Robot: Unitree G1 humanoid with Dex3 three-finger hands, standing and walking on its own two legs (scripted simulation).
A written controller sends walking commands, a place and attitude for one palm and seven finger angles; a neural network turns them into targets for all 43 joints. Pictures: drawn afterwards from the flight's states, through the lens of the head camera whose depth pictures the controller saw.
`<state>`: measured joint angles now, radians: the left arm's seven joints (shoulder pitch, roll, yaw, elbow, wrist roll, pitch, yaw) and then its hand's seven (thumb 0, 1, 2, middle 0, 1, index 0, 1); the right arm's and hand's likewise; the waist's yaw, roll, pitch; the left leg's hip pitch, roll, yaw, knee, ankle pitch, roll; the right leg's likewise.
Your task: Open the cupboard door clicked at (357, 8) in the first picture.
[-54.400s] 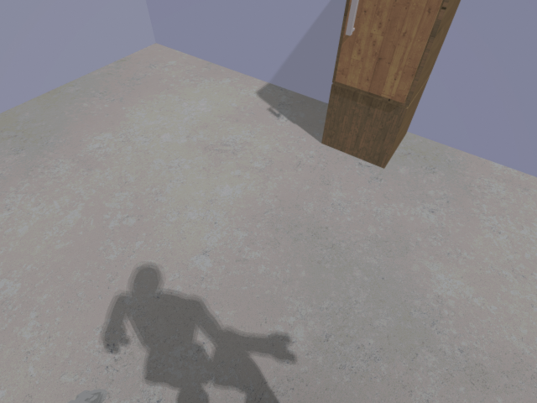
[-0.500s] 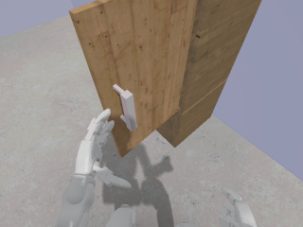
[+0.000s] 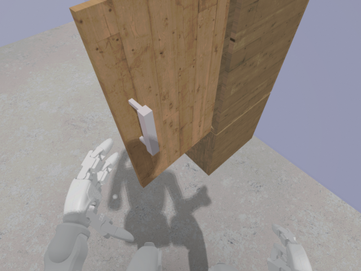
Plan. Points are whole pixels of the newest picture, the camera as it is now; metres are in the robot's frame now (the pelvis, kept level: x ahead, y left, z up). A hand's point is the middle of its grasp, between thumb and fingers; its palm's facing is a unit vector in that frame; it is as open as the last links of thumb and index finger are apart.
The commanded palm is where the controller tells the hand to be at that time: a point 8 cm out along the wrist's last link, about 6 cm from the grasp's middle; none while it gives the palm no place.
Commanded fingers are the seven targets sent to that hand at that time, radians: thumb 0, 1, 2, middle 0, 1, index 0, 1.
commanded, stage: draw the hand back to the body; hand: left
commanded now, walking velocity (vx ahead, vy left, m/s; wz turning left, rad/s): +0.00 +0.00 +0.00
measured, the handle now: (143, 128) +0.42 +0.11 +0.07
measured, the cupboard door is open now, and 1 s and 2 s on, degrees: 93 93 93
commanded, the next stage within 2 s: step back with the hand held close in 1.50 s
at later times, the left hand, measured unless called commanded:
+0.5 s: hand (62, 194) +0.23 +0.20 +0.14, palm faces +0.06 -0.98 -0.19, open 15.9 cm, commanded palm +0.20 +0.26 +0.16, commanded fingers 0.00 -0.15 0.45 -0.16 -0.30 -0.16 -0.30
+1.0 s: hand out of the picture +0.25 +0.27 +0.22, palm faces +0.36 -0.84 -0.40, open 10.5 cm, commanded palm +0.20 +0.32 +0.24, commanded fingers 0.00 0.73 0.82 -0.19 -0.30 -0.19 -0.30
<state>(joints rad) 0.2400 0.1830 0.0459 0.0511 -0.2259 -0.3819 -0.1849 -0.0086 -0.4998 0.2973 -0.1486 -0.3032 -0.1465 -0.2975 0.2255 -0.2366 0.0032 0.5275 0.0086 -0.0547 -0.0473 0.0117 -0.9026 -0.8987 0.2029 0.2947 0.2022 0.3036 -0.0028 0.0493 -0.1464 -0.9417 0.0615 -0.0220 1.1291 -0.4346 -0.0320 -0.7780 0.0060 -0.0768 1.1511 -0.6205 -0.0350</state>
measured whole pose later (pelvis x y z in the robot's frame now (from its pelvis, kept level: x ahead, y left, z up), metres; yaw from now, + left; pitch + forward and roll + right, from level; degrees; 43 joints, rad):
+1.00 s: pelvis +0.05 +0.03 +0.09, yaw -2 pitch -1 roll +0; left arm 0.47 0.33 0.26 -0.35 -0.04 -0.04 0.12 0.01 0.39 0.68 -0.19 -0.30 -0.19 -0.30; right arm 0.20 -0.22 0.05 0.59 0.00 -0.07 -0.10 0.01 -0.90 -0.90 0.20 0.30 0.20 0.30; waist 0.05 0.05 -0.02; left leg -0.21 0.02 0.07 0.47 -0.23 0.01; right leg -0.06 -0.03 -0.01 0.42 -0.34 0.02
